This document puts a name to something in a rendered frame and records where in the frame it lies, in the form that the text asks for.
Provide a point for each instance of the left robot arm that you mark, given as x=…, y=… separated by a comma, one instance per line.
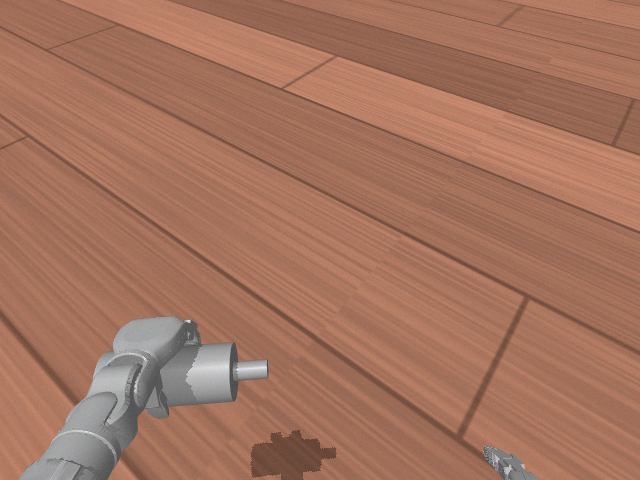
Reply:
x=103, y=424

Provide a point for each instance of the bottle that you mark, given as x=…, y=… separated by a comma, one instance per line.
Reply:
x=203, y=374

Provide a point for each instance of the right robot hand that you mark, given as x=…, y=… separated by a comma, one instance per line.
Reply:
x=508, y=466

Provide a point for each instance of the left robot hand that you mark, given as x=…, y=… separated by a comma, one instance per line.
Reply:
x=162, y=338

